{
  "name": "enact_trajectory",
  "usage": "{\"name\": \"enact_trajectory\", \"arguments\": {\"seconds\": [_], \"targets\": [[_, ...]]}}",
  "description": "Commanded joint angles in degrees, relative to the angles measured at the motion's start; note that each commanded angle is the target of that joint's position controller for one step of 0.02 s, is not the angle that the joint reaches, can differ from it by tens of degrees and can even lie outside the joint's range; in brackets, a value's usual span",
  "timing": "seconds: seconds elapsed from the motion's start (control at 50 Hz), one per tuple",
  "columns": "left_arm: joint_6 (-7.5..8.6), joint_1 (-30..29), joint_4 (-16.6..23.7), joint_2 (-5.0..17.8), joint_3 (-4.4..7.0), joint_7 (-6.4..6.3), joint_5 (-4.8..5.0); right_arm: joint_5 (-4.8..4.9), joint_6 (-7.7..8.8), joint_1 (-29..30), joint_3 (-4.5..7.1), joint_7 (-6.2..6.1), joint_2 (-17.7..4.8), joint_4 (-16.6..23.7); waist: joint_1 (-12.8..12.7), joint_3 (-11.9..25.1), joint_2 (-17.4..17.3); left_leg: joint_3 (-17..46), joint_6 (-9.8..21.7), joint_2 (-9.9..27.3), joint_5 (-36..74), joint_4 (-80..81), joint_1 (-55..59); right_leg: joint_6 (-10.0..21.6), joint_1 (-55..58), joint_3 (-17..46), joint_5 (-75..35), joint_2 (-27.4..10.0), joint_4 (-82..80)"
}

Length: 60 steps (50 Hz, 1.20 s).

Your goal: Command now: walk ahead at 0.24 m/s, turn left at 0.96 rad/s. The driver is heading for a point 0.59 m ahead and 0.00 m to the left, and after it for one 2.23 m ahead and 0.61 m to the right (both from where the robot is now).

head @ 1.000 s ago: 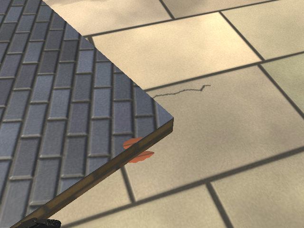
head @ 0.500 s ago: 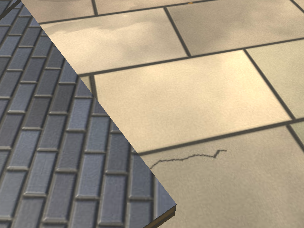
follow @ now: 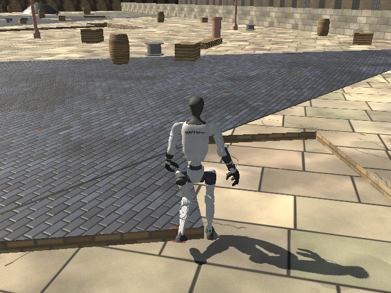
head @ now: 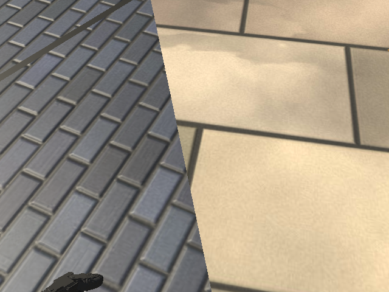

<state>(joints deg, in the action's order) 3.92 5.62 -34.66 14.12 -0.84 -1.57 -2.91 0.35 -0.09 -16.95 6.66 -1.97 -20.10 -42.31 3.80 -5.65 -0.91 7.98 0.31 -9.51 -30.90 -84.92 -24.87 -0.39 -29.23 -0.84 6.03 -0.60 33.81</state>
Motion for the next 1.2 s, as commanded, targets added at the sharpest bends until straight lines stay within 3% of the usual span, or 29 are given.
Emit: {"name": "enact_trajectory", "arguments": {"seconds": [0.02,0.1,0.24,0.26,0.32,0.4,0.42,0.44,0.46,0.48,0.52,0.56,0.58,0.66,0.7,0.76,0.84,0.9,0.94,0.96,0.98,1.0,1.04,1.08,1.1,1.12,1.14,1.16,1.2], "targets": [[-0.28,3.9,4.43,1.95,1.2,-1.03,0.24,-3.1,-1.8,-4.29,-0.74,0.63,0.83,5.9,-1.36,19.69,8.29,-7.08,-2.28,5.21,3.19,-22.95,-18.98,12.86,26.75,20.14,-14.2,-21.16,-12.3],[0.1,13.49,-1.65,6.26,3.26,-0.91,0.26,-2.5,-5.09,9.25,-2.49,0.14,4.14,12.89,-3.48,11.48,5.64,-7.83,0.41,7.68,2.69,-32.64,-27.82,10.89,20.26,10.12,-8.69,-21.41,-16.24],[-1.32,16.6,-4.65,6.34,4.24,-0.52,0.07,-2.42,-6.37,17.9,-4.36,-0.42,6.9,20.39,-1.6,6.2,6.32,-5.89,-0.22,8.32,6.41,-32.35,-38.76,10.66,17.32,3.22,3.44,-20.35,-19.02],[-1.66,16.16,-3.68,8.96,4.53,-1.05,0.02,-1.75,-6.19,16.97,-4.63,-0.06,7.04,21.54,-1.1,7.55,7.46,-6.64,-0.22,9.24,2.12,-26.82,-35.68,12.51,18.59,2.22,-3.99,-21.2,-20.47],[-2.41,16.77,-3.23,9.34,4.28,-2.11,-0.01,-0.12,-5.02,21.47,-6.42,1.53,9.4,22.36,-4.01,8.06,7.44,-9.63,1.06,11.17,-4.0,-1.09,-26.61,12.12,20.89,-1.85,-6.35,-18.19,-22.85],[-4.41,19.89,-5.5,11.01,5.34,0.97,1.07,0.7,-3.88,11.49,-6.73,1.83,11.06,16.16,-4.54,10.65,16.49,-18.13,4.94,7.38,-6.22,21.3,-1.18,10.97,19.29,-5.68,-26.96,-15.46,-21.13],[-4.91,22.16,-7.09,9.78,5.33,1.71,1.1,0.26,-2.6,8.96,-6.71,1.68,10.21,15.06,-3.11,11.63,14.14,-14.54,5.91,7.72,5.62,31.89,5.72,7.8,17.35,-7.11,-32.59,-13.9,-15.72],[-4.79,20.58,-4.15,6.4,4.45,2.63,1.21,-0.82,-1.89,7.88,-5.07,1.17,4.15,15.33,-1.56,14.03,2.39,2.0,9.41,16.72,7.02,36.28,10.49,2.38,6.45,-9.8,-23.99,-7.44,-5.94],[-5.54,14.67,0.61,4.76,4.48,2.41,2.12,-2.35,-3.18,2.15,-3.25,-0.34,-1.02,14.4,2.34,17.13,-13.89,18.92,15.07,27.95,8.07,49.08,7.74,0.33,-0.27,-9.07,11.25,-1.17,3.87],[-6.72,6.88,4.5,6.12,5.39,2.64,1.54,-2.47,-2.88,0.51,-2.27,-1.4,-2.15,14.16,5.18,13.16,-14.02,25.07,19.31,32.77,6.09,56.39,4.23,0.84,-6.3,1.48,28.61,1.27,23.4],[-7.63,6.26,4.79,2.29,5.16,1.65,0.4,-2.16,-1.76,6.94,-3.39,-3.02,0.37,13.55,0.62,7.05,-11.47,18.24,16.46,32.63,12.32,57.71,0.04,1.14,-13.43,8.85,24.0,2.76,41.4],[-7.93,12.77,2.11,4.5,6.82,-1.03,-0.86,-1.91,-1.34,15.08,-5.22,-2.91,8.01,13.41,-7.19,4.3,-10.53,8.61,11.64,28.64,9.74,53.53,-4.18,-0.4,-10.75,3.01,14.03,0.94,45.84],[-8.58,13.81,0.61,5.91,7.47,-1.46,-0.85,-1.8,-0.96,15.3,-5.83,-2.52,10.1,13.07,-7.57,6.22,-6.02,4.21,11.15,28.07,14.88,51.89,-5.05,-1.05,-8.22,0.53,9.03,1.83,49.12],[-11.06,10.07,1.83,4.23,7.22,0.39,1.64,-1.89,0.46,12.65,-4.45,-1.84,6.35,11.32,-7.29,7.3,-5.15,-5.03,9.25,29.3,19.84,47.72,-3.23,-2.22,-7.51,-0.66,-1.33,0.94,50.27],[-11.09,7.31,3.64,3.0,6.27,1.84,2.48,-2.85,-1.15,8.38,-3.7,-1.54,4.05,10.31,-5.14,6.25,-10.52,-10.95,7.14,27.61,18.15,50.04,2.76,-2.11,-6.46,-5.95,10.43,0.54,31.72],[-10.21,2.51,6.08,4.52,6.46,3.4,3.63,-4.05,-1.79,4.73,-2.21,-1.96,0.9,9.96,-1.87,9.7,-12.3,-11.89,6.12,29.36,0.02,50.13,5.61,0.38,3.48,-8.26,14.9,0.18,16.29],[-9.49,4.84,5.77,6.84,7.93,4.36,4.4,-5.13,-1.92,5.18,-1.5,-1.04,-1.32,9.85,-3.27,8.91,-2.89,-16.09,1.67,29.08,-20.15,51.84,-3.24,2.46,18.35,-13.91,9.84,3.05,11.74],[-7.61,20.74,0.09,5.57,7.97,3.65,3.5,-5.05,-1.83,17.1,-1.27,0.61,-2.81,11.68,-15.71,4.17,9.27,-25.02,-1.3,21.46,-21.17,36.28,-7.7,4.44,21.93,-17.75,3.48,5.23,4.54],[-6.16,31.82,-3.03,3.55,6.69,2.68,1.37,-4.45,-2.31,31.24,-2.45,2.72,0.54,17.96,-23.39,-1.76,16.08,-22.42,-1.45,14.58,-22.72,10.99,-22.32,8.34,23.25,-2.81,-3.55,1.28,-1.26],[-4.63,24.57,0.56,6.26,6.04,2.46,1.35,-3.0,-1.11,30.34,-4.01,3.33,5.94,21.02,-16.0,-1.03,14.99,-11.64,-2.49,11.92,-9.61,4.32,-32.13,12.38,21.46,33.87,14.5,-8.63,-11.67],[-3.57,11.35,6.43,10.22,6.62,2.2,0.27,-2.56,0.47,22.83,-4.06,3.41,5.08,19.51,-7.03,2.21,6.35,-4.9,-2.86,13.47,3.23,5.66,-30.1,15.49,17.72,48.78,26.42,-15.87,-22.48],[-3.32,3.86,10.6,11.5,7.56,1.51,-1.1,-2.97,1.19,17.16,-3.4,3.12,0.55,16.42,-4.36,4.12,3.29,-7.69,-3.01,13.49,5.04,8.74,-17.92,11.54,10.39,38.47,13.25,-13.6,-22.64],[-2.32,-3.82,10.62,8.87,6.65,1.46,-0.72,-2.51,0.05,0.27,-1.39,1.69,-5.26,9.02,4.38,9.1,5.3,-16.76,-0.18,9.75,2.48,28.35,8.02,-0.04,0.94,16.83,-3.82,-3.88,-26.57],[-2.28,-4.39,6.94,6.0,6.39,2.41,0.55,-1.27,-1.33,-10.7,-1.24,0.5,-3.47,5.01,9.46,3.42,6.6,-15.49,4.44,10.66,3.36,53.81,32.18,-3.17,-9.61,6.56,-14.45,3.02,-13.7],[-3.38,-5.44,5.41,5.73,6.56,2.23,2.59,-1.3,-0.92,-13.75,-1.57,-0.01,-0.01,1.98,13.92,5.79,-12.6,-12.62,8.24,12.1,18.52,62.8,37.15,-0.27,-10.52,4.52,8.48,8.95,14.37],[-3.9,-1.71,5.02,3.11,5.64,2.75,2.54,-2.08,0.15,-9.9,-3.3,0.59,4.61,2.4,8.07,9.72,-8.43,-2.44,8.93,17.76,15.77,58.81,40.07,1.64,-16.04,8.98,14.05,10.75,30.22],[-4.12,3.66,6.35,2.93,4.98,3.05,2.48,-1.41,0.74,0.11,-3.89,0.47,2.16,5.45,0.54,9.93,-4.83,8.1,10.97,21.16,6.2,65.32,32.92,1.38,-18.04,11.8,8.63,10.08,30.81],[-4.15,7.96,6.49,3.78,4.54,3.05,2.38,-1.31,1.4,5.95,-2.66,0.08,-0.89,7.58,-2.9,10.11,-10.02,16.65,15.08,26.35,-3.82,67.62,24.77,0.53,-16.3,12.56,7.84,8.28,29.57],[-3.96,5.36,5.95,6.6,4.92,3.73,1.15,-0.42,3.98,7.07,-3.02,0.41,1.45,6.67,-4.23,4.94,-4.18,15.76,16.26,24.96,2.39,67.06,17.47,-0.94,-15.52,12.84,-0.2,2.13,27.88]]}}
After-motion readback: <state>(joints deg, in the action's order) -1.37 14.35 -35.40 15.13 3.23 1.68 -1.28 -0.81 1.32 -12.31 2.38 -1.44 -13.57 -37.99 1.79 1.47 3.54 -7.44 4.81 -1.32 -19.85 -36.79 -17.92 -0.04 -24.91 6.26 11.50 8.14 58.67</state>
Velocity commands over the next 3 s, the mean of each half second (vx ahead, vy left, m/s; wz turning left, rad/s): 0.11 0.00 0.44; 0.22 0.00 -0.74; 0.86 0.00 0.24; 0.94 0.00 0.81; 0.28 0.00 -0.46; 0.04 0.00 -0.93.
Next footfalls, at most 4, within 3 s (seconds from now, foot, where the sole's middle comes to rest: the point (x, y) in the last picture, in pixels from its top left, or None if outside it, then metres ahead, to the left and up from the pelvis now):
0.42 left None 0.14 0.14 -0.63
0.76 right None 0.12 -0.06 -0.63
1.12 left None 0.18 0.02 -0.63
1.54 right None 0.31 -0.32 -0.75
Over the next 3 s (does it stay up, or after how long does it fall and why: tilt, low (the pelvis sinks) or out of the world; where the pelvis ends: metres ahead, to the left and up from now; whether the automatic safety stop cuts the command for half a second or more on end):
stays up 0.83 -0.11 0.03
